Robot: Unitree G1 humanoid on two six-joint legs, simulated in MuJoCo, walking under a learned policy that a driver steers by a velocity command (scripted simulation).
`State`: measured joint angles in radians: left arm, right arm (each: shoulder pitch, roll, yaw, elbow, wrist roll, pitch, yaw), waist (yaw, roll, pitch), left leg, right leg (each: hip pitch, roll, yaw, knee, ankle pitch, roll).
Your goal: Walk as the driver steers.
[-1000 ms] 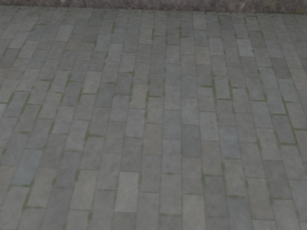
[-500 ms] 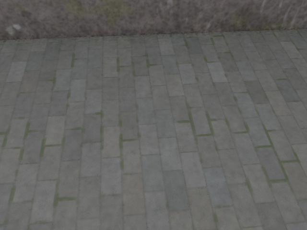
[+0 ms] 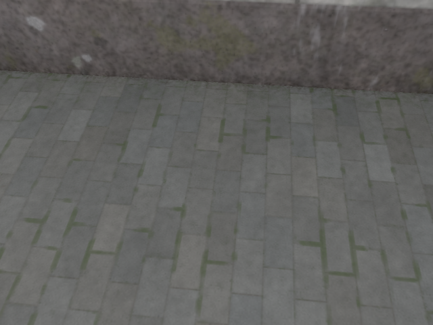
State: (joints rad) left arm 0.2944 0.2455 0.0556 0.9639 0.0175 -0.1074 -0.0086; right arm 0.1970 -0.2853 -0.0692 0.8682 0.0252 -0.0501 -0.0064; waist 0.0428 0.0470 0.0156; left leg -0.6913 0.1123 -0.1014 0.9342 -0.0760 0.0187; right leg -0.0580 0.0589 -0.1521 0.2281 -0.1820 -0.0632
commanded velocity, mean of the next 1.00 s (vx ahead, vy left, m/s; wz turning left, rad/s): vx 0.16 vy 0.00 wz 0.14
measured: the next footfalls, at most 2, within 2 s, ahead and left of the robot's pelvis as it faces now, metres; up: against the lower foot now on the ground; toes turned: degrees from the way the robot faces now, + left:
left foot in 0.24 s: +0.29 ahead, +0.15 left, +0.00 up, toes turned +8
right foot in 0.62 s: +0.31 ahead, -0.09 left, +0.00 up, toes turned +7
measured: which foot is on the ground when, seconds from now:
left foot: up 0.00-0.22, down 0.24-1.00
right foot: down 0.00-0.22, up 0.24-0.60, down 0.62-1.00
